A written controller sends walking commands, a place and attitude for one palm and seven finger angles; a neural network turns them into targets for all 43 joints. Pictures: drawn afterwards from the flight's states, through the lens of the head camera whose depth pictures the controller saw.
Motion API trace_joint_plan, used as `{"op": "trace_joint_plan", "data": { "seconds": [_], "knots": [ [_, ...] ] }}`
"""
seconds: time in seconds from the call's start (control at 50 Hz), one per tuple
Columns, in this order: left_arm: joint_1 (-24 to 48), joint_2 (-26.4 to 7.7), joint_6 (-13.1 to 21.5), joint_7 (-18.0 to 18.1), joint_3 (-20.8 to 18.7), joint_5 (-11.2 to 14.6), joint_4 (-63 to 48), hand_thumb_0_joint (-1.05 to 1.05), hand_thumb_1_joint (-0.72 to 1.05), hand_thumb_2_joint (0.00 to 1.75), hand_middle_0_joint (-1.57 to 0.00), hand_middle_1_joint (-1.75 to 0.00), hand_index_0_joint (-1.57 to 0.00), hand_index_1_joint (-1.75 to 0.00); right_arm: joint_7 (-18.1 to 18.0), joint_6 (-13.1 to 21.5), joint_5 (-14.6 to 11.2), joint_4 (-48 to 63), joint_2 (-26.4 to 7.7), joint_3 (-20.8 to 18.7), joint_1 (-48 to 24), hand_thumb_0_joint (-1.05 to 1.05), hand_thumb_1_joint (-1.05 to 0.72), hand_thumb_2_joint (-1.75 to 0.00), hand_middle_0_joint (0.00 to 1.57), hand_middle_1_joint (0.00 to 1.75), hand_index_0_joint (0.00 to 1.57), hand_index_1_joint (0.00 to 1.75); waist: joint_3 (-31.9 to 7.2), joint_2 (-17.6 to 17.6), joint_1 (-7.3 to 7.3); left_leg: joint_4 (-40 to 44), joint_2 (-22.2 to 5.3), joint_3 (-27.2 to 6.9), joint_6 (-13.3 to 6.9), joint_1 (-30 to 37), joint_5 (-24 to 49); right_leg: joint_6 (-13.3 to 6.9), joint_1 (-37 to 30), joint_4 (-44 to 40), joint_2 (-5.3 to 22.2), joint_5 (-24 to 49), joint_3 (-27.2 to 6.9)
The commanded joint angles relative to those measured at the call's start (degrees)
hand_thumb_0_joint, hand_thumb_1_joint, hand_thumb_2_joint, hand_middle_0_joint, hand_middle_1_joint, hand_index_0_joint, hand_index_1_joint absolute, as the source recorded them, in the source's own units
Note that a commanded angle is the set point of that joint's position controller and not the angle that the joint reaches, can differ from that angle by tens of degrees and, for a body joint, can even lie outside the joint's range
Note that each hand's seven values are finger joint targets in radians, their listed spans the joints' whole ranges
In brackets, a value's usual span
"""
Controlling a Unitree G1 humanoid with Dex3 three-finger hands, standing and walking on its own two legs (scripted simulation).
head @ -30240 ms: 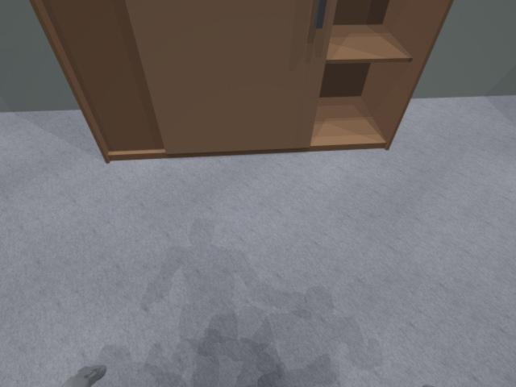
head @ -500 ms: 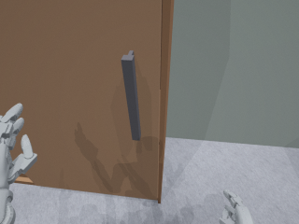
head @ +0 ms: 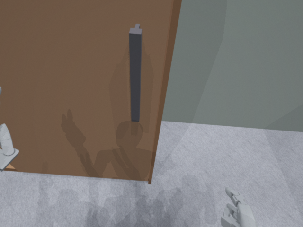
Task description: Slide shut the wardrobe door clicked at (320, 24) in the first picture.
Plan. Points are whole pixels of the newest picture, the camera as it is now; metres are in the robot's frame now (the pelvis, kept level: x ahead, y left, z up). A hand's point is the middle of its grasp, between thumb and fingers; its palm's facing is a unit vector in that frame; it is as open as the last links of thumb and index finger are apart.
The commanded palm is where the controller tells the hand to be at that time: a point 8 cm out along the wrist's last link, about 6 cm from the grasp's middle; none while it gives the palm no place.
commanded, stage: step back with the hand held close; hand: left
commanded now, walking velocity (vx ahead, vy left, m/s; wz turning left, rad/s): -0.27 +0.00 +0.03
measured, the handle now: (136, 79) +0.48 +0.10 +0.13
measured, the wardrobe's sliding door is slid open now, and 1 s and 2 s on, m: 0.00 0.00 0.00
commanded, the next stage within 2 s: stop stepping back and stand still in 0.78 s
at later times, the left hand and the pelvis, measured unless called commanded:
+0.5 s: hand out of the picture +0.14 +0.26 +0.17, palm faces +0.45 -0.77 -0.46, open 7.4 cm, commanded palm +0.07 +0.30 +0.19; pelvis -0.07 -0.01 +0.00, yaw +1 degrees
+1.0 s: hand out of the picture +0.02 +0.29 +0.18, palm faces +0.37 -0.85 -0.37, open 7.4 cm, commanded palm -0.04 +0.33 +0.19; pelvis -0.19 +0.03 +0.02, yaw -1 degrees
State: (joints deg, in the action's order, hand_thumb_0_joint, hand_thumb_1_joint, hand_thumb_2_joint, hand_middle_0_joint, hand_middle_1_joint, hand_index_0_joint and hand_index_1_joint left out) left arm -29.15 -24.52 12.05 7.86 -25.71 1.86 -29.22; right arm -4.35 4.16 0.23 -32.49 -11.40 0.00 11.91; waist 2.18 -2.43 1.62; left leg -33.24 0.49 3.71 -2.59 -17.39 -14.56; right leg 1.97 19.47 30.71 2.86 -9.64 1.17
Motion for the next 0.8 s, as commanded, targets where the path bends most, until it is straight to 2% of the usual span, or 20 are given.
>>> {"op": "trace_joint_plan", "data": {
  "seconds": [0.0, 0.08, 0.12, 0.18, 0.24, 0.3, 0.38, 0.42, 0.44, 0.46, 0.52, 0.58, 0.62, 0.64, 0.66, 0.68, 0.7, 0.72, 0.74, 0.78],
  "knots": [
    [4.5, -6.8, 4.1, 1.1, -4.3, -0.7, -9.4, 0.00, 0.90, 0.90, -0.20, -0.30, -0.20, -0.30, -0.3, 4.0, -0.1, 8.7, -8.6, -3.0, -4.3, 0.00, -0.90, -0.90, 0.20, 0.30, 0.20, 0.30, -3.5, 6.0, -0.63, 13.4, -7.9, -8.5, -2.3, -19.7, -16.5, -1.7, -15.0, 2.3, 0.2, 1.8, -5.2],
    [7.3, -8.0, 5.3, 1.5, -4.4, -1.2, -11.6, 0.00, 0.90, 0.90, -0.20, -0.30, -0.20, -0.30, -0.1, 4.7, 0.3, 8.3, -8.2, -3.0, -3.5, 0.00, -0.90, -0.90, 0.20, 0.30, 0.20, 0.30, -2.8, 0.6, -1.11, 5.8, -4.0, -7.2, -1.0, -13.6, -19.4, -3.6, -3.3, -8.4, 3.5, -15.3, -10.1],
    [7.9, -8.6, 5.6, 1.9, -4.2, -1.0, -13.4, 0.00, 0.90, 0.90, -0.20, -0.30, -0.20, -0.30, 0.0, 4.9, 0.4, 7.7, -8.0, -2.7, -3.2, 0.00, -0.90, -0.90, 0.20, 0.30, 0.20, 0.30, -3.3, 0.5, -1.44, 1.1, -2.6, -6.3, 0.0, -6.6, -16.9, -4.8, 4.9, -12.0, 5.4, -21.7, -11.1],
    [7.5, -9.7, 6.4, 2.5, -5.3, -0.7, -17.2, 0.00, 0.90, 0.90, -0.20, -0.30, -0.20, -0.30, -0.3, 5.4, 0.5, 7.5, -8.1, -2.4, -3.3, 0.00, -0.90, -0.90, 0.20, 0.30, 0.20, 0.30, -6.5, 7.1, -1.82, 8.2, -4.8, -10.2, -0.4, -5.7, -15.0, -3.3, 3.0, -5.3, 2.0, -16.6, -5.9],
    [3.2, -9.7, 7.0, 2.5, -7.8, -1.2, -16.1, 0.00, 0.90, 0.90, -0.20, -0.30, -0.20, -0.30, -0.7, 6.4, 0.6, 8.0, -8.5, -3.0, -4.1, 0.00, -0.90, -0.90, 0.20, 0.30, 0.20, 0.30, -10.5, 17.5, -0.55, 20.3, -14.0, -19.7, -3.6, -17.0, -16.5, -0.8, -12.5, 14.9, -4.8, -4.1, -0.7],
    [1.1, -9.5, 7.3, 1.8, -8.9, -1.2, -14.1, 0.00, 0.90, 0.90, -0.20, -0.30, -0.20, -0.30, -0.3, 6.8, 0.8, 7.9, -8.3, -3.6, -3.6, 0.00, -0.90, -0.90, 0.20, 0.30, 0.20, 0.30, -8.2, 13.0, -0.59, 17.1, -15.3, -17.9, -5.2, -18.7, -11.0, -1.0, -13.7, 13.8, -5.1, -5.7, -2.0],
    [-0.1, -8.2, 8.1, 0.7, -7.0, -0.5, -9.9, 0.00, 0.90, 0.90, -0.20, -0.30, -0.20, -0.30, -0.1, 7.2, 0.9, 6.0, -8.2, -3.1, -3.8, 0.00, -0.90, -0.90, 0.20, 0.30, 0.20, 0.30, -4.4, 7.0, -0.93, 9.7, -10.5, -13.8, -2.3, -13.7, -2.9, -2.2, -9.6, -0.9, -2.9, 4.8, -5.2],
    [3.3, -8.9, 8.2, 0.6, -5.3, 0.1, -9.8, 0.00, 0.90, 0.90, -0.20, -0.30, -0.20, -0.30, 0.2, 6.9, 0.8, 4.9, -7.4, -2.9, -4.0, 0.00, -0.90, -0.90, 0.20, 0.30, 0.20, 0.30, -9.3, 3.3, -1.42, 3.4, -6.8, -8.7, 1.0, -2.1, 9.6, -4.3, -2.7, -4.2, 2.5, 14.9, -11.4],
    [5.2, -8.3, 8.3, 0.7, -3.8, 0.2, -11.8, 0.00, 0.90, 0.90, -0.20, -0.30, -0.20, -0.30, 0.0, 6.7, 0.6, 4.5, -6.9, -3.1, -3.7, 0.00, -0.90, -0.90, 0.20, 0.30, 0.20, 0.30, -12.8, 1.9, -1.66, 1.2, -5.8, -6.8, 2.0, 3.4, 18.1, -4.5, -2.0, -3.3, 4.1, 22.0, -11.7],
    [4.0, -9.3, 7.8, 0.9, -4.4, 0.5, -11.9, 0.00, 0.90, 0.90, -0.20, -0.30, -0.20, -0.30, -0.1, 6.5, 0.4, 5.0, -7.4, -3.7, -3.5, 0.00, -0.90, -0.90, 0.20, 0.30, 0.20, 0.30, -15.6, 0.1, -1.50, -1.3, -5.2, -6.0, 2.2, 7.1, 19.5, -4.3, -0.6, -4.1, 4.7, 21.5, -12.1],
    [1.4, -12.2, 7.8, 1.4, -6.4, 0.9, -14.9, 0.00, 0.90, 0.90, -0.20, -0.30, -0.20, -0.30, -0.2, 5.2, 0.2, 6.2, -6.6, -3.6, -4.5, 0.00, -0.90, -0.90, 0.20, 0.30, 0.20, 0.30, -13.7, -2.3, -1.38, -6.6, -1.8, -4.4, 2.8, 6.5, 1.3, -6.8, 6.0, -11.4, 9.4, 4.2, -16.2],
    [-0.2, -13.7, 6.8, 2.3, -8.6, 0.9, -16.1, 0.00, 0.90, 0.90, -0.20, -0.30, -0.20, -0.30, -0.2, 3.5, 0.3, 6.0, -5.7, -3.4, -6.1, 0.00, -0.90, -0.90, 0.20, 0.30, 0.20, 0.30, -8.7, -5.9, -0.63, -18.3, -0.2, -6.0, 3.4, 3.0, -5.6, -10.8, 12.3, -16.5, 13.6, -6.2, -17.7],
    [0.1, -12.8, 6.1, 2.3, -8.7, 0.8, -15.1, 0.00, 0.90, 0.90, -0.20, -0.30, -0.20, -0.30, -0.3, 3.1, 0.7, 5.8, -5.1, -2.7, -5.9, 0.00, -0.90, -0.90, 0.20, 0.30, 0.20, 0.30, -5.9, -6.1, -1.25, -9.8, -1.4, -6.7, 3.0, 0.8, -4.6, -9.5, 9.6, -13.4, 11.6, 0.1, -13.8],
    [1.7, -12.9, 6.0, 2.1, -8.0, 0.9, -15.4, 0.00, 0.90, 0.90, -0.20, -0.30, -0.20, -0.30, -0.6, 3.0, 0.6, 5.8, -5.7, -2.4, -6.1, 0.00, -0.90, -0.90, 0.20, 0.30, 0.20, 0.30, -3.4, -1.7, -2.09, 1.8, -1.6, -6.9, 3.0, 1.9, -0.6, -6.9, 10.0, -9.4, 8.1, -0.4, -10.7],
    [1.2, -12.3, 6.5, 2.0, -8.2, 0.9, -14.9, 0.00, 0.90, 0.90, -0.20, -0.30, -0.20, -0.30, -1.2, 3.3, 0.5, 5.7, -7.3, -2.7, -5.6, 0.00, -0.90, -0.90, 0.20, 0.30, 0.20, 0.30, -3.2, 6.8, -2.09, 14.4, -5.5, -11.9, 1.5, 0.5, 7.8, -3.6, 7.1, -1.0, 0.7, -0.7, -6.1],
    [1.6, -12.2, 7.4, 1.9, -8.4, 0.4, -15.6, 0.00, 0.90, 0.90, -0.20, -0.30, -0.20, -0.30, -1.6, 4.1, 0.8, 6.5, -8.8, -3.2, -5.7, 0.00, -0.90, -0.90, 0.20, 0.30, 0.20, 0.30, -6.3, 19.5, -1.46, 18.1, -14.0, -21.1, -1.5, -4.2, 17.8, -1.7, 1.2, 12.4, -5.5, -2.8, -2.6],
    [2.6, -12.5, 7.9, 1.7, -8.7, 0.5, -15.1, 0.00, 0.90, 0.90, -0.20, -0.30, -0.20, -0.30, -1.4, 5.3, 1.4, 5.7, -6.8, -3.6, -3.6, 0.00, -0.90, -0.90, 0.20, 0.30, 0.20, 0.30, -9.8, 20.2, -1.59, 16.8, -18.0, -22.7, -3.8, -0.9, 31.7, -2.3, 3.1, 21.3, -6.6, -15.3, -3.7],
    [0.9, -12.0, 7.9, 1.4, -8.7, 0.9, -12.4, 0.00, 0.90, 0.90, -0.20, -0.30, -0.20, -0.30, -1.2, 6.3, 2.3, 4.9, -6.6, -3.7, -2.8, 0.00, -0.90, -0.90, 0.20, 0.30, 0.20, 0.30, -12.1, 19.8, -1.45, 16.6, -19.5, -22.9, -3.3, 2.6, 34.2, -2.3, 6.2, 28.4, -6.5, -21.1, -5.4],
    [0.8, -11.0, 8.2, 0.9, -7.4, 1.3, -14.5, 0.00, 0.90, 0.90, -0.20, -0.30, -0.20, -0.30, -0.8, 6.9, 2.5, 4.9, -6.8, -3.8, -3.4, 0.00, -0.90, -0.90, 0.20, 0.30, 0.20, 0.30, -13.8, 18.8, -1.00, 15.7, -19.5, -22.0, -2.7, 2.8, 32.8, -2.2, 6.0, 31.6, -6.5, -21.7, -7.1],
    [0.0, -8.6, 8.1, 0.9, -5.4, 1.4, -16.2, 0.00, 0.90, 0.90, -0.20, -0.30, -0.20, -0.30, 0.2, 7.7, 1.5, 3.8, -7.5, -4.6, -1.1, 0.00, -0.90, -0.90, 0.20, 0.30, 0.20, 0.30, -16.0, 12.1, -1.03, 12.2, -17.7, -17.4, -4.1, 13.3, 41.8, -1.6, 9.2, 27.4, -6.1, -18.8, -5.7]
  ]
}}
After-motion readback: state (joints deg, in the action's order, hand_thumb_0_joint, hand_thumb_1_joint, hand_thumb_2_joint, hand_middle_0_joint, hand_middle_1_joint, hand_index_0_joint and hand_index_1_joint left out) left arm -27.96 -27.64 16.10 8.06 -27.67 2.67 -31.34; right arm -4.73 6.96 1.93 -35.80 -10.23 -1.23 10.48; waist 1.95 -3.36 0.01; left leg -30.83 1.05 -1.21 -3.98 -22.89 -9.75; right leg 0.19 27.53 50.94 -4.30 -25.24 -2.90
